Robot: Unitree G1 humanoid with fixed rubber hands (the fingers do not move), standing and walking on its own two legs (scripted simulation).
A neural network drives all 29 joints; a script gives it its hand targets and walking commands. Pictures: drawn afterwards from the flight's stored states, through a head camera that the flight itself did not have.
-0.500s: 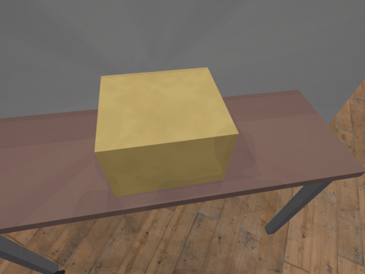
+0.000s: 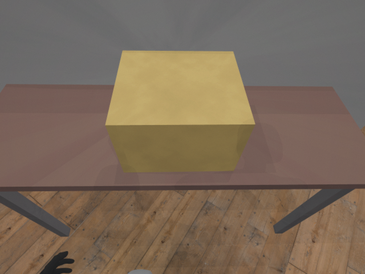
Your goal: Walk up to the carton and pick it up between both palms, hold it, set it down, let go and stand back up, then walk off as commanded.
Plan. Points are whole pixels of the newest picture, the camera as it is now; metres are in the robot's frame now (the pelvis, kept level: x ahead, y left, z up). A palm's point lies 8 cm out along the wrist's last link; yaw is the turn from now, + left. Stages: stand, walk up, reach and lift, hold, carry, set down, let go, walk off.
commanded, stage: walk up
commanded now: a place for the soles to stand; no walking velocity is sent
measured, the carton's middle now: (178, 111) +0.51 +0.02 +0.02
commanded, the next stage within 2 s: none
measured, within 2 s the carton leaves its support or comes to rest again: neither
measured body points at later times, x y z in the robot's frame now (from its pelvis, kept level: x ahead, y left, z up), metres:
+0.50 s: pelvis +0.00 -0.01 +0.01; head +0.01 -0.02 +0.46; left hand +0.06 +0.30 -0.11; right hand +0.14 -0.30 -0.12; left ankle -0.02 +0.12 -0.74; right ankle -0.01 -0.15 -0.74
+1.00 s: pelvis -0.01 -0.01 +0.01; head +0.01 +0.00 +0.46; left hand +0.07 +0.29 -0.12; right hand +0.05 -0.31 -0.12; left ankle -0.02 +0.12 -0.74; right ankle -0.01 -0.15 -0.74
